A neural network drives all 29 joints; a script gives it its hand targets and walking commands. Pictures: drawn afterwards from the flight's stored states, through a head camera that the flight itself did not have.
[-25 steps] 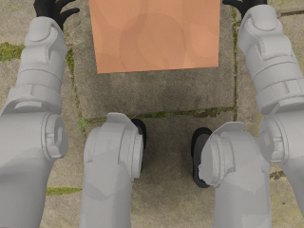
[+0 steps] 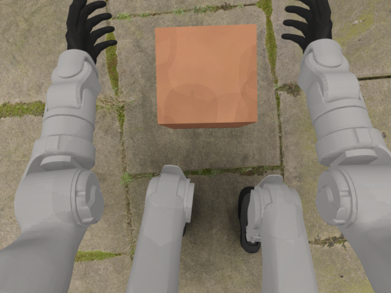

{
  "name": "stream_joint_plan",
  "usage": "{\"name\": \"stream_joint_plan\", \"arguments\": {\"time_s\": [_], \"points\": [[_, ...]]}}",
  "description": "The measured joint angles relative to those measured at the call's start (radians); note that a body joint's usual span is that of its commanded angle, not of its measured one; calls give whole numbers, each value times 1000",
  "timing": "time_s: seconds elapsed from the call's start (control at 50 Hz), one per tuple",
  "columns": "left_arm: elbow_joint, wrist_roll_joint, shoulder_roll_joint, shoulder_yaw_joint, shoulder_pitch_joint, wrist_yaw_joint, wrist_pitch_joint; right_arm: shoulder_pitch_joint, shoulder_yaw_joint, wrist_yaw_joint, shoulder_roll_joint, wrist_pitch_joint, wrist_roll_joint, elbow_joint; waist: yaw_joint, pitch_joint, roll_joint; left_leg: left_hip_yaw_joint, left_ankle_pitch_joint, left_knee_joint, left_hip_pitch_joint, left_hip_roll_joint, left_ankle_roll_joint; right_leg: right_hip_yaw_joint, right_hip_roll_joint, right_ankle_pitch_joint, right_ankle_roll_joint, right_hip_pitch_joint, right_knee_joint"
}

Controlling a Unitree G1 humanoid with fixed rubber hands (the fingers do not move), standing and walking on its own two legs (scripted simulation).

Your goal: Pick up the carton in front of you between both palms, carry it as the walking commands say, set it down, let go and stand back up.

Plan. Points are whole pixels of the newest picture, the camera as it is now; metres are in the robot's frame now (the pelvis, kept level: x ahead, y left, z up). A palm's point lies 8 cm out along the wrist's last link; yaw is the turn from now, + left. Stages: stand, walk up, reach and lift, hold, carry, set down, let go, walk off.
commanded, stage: set down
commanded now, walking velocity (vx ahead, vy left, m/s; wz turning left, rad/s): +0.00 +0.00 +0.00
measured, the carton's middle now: (205, 87) +0.51 +0.07 -0.34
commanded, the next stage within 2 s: let go in 0.54 s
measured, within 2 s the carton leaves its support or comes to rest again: neither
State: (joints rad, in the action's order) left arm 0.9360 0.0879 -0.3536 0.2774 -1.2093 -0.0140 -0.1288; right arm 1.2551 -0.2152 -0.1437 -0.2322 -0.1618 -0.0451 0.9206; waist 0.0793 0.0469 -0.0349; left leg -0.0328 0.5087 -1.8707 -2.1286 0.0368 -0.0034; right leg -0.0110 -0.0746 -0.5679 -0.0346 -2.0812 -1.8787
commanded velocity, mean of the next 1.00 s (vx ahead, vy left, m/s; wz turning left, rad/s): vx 0.00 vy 0.00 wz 0.00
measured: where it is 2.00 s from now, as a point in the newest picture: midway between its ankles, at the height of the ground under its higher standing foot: (213, 224)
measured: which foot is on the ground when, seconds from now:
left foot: down 0.00-1.00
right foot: down 0.00-1.00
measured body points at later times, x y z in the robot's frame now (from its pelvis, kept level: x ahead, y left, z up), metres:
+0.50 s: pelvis +0.02 +0.00 +0.14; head +0.33 +0.03 +0.47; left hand +0.51 +0.28 +0.04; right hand +0.56 -0.12 +0.04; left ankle +0.11 +0.11 -0.43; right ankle +0.10 -0.12 -0.43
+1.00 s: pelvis +0.08 +0.01 +0.26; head +0.30 +0.03 +0.65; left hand +0.41 +0.28 +0.15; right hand +0.45 -0.16 +0.14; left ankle +0.11 +0.11 -0.43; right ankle +0.10 -0.12 -0.43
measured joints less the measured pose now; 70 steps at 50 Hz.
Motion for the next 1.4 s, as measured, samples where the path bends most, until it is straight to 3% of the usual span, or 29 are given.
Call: {"name": "stream_joint_plan", "arguments": {"time_s": [0.2, 0.54, 0.66, 0.78, 0.88, 1.2, 1.4], "points": [[-106, -2, -3, 18, 85, 34, -46, -88, 9, 5, 13, -49, 2, -128, -6, -50, 2, -4, -32, 190, 127, 2, -1, -12, 0, 37, 3, 123, 190], [-76, -77, 39, 68, 157, 74, -6, -180, -43, 47, 50, -12, 59, -107, -19, -120, 5, -12, -141, 585, 422, 5, 4, -31, 11, 151, 4, 417, 589], [-79, -130, 56, 77, 209, 91, 11, -240, -56, 53, 73, 0, 113, -120, -25, -124, 7, -11, -182, 716, 527, 4, 9, -39, 16, 194, 2, 522, 722], [-182, -179, 80, 33, 408, 111, 15, -456, -27, 49, 111, 7, 155, -233, -34, -108, 10, -11, -208, 853, 695, 3, 16, -45, 22, 225, 2, 691, 866], [-268, -163, 98, -18, 610, 117, 35, -671, 11, 66, 118, 36, 141, -314, -32, -96, 17, -11, -220, 962, 865, 4, 21, -49, 29, 241, 3, 863, 980], [-380, -92, 154, -154, 1138, 92, 145, -1154, 101, 142, 80, 161, 90, -363, -47, -107, 42, -19, -246, 1233, 1383, 1, 13, -50, 42, 266, 27, 1374, 1242], [-472, -78, 152, -220, 1404, 84, 135, -1423, 155, 176, 36, 163, 58, -442, -64, -37, 39, -29, -283, 1426, 1786, -11, -3, -44, 41, 296, 49, 1769, 1418]]}}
